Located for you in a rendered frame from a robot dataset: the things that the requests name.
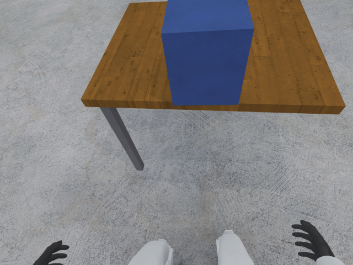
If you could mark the right robot hand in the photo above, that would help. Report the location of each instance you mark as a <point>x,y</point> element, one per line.
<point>318,245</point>

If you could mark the carton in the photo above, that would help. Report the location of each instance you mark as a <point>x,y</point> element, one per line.
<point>206,46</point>

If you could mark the table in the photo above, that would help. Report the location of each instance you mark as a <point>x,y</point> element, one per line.
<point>286,70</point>

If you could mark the right robot thigh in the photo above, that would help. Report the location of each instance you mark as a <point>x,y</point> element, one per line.
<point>231,251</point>

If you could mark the right robot shin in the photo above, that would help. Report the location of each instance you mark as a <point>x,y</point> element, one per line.
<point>228,232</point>

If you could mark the left robot hand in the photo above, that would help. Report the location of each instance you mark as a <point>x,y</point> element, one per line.
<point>48,255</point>

